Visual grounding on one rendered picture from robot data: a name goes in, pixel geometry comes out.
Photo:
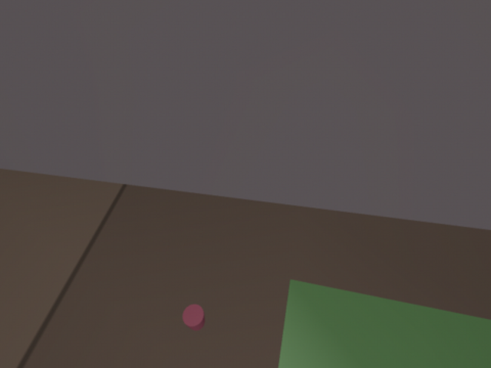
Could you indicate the cup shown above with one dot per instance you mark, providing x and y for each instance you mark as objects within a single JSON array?
[{"x": 193, "y": 317}]

